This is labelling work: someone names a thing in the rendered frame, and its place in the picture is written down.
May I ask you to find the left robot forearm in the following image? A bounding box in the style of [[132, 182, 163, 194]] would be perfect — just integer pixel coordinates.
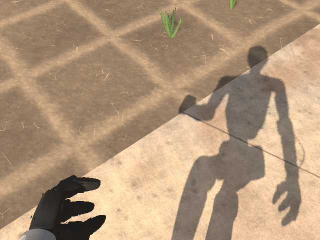
[[19, 228, 56, 240]]

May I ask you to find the left robot hand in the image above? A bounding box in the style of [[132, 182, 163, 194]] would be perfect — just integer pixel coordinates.
[[29, 175, 106, 240]]

